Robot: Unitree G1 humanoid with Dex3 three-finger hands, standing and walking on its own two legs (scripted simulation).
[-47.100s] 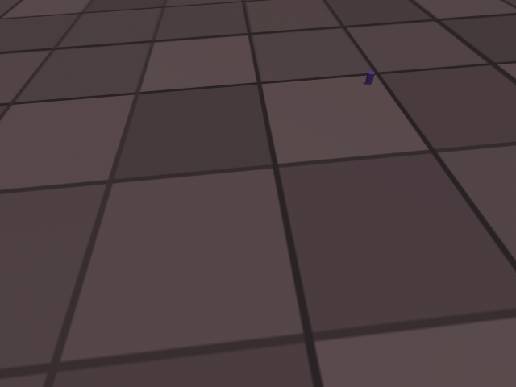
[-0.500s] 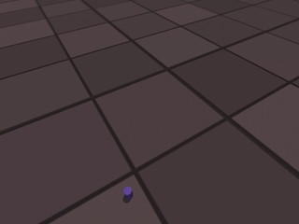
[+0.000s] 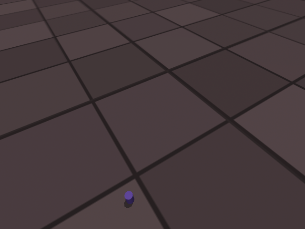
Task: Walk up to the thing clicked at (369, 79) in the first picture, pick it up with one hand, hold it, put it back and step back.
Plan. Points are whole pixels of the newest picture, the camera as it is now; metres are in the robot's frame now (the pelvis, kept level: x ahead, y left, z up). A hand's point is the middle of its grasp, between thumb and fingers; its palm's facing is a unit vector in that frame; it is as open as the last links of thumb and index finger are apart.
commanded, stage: stand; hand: left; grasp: from above
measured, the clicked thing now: (129, 197) +0.47 +0.22 -0.74
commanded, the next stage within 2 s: step back in 1.30 s
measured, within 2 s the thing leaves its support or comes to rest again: neither
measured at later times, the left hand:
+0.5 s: hand out of the picture +0.08 +0.23 -0.16, palm faces +0.01 -0.94 -0.33, open 7.4 cm
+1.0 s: hand out of the picture +0.10 +0.24 -0.16, palm faces +0.01 -0.94 -0.33, open 7.4 cm
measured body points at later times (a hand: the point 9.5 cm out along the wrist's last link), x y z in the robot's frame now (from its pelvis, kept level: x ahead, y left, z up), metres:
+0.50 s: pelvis +0.01 -0.01 +0.00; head +0.02 -0.01 +0.45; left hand +0.08 +0.28 -0.14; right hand +0.08 -0.30 -0.14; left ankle +0.02 +0.10 -0.75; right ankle +0.00 -0.12 -0.75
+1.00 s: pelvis +0.02 -0.01 +0.00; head +0.03 -0.01 +0.45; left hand +0.10 +0.29 -0.13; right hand +0.10 -0.30 -0.14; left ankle +0.02 +0.10 -0.75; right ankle +0.00 -0.12 -0.75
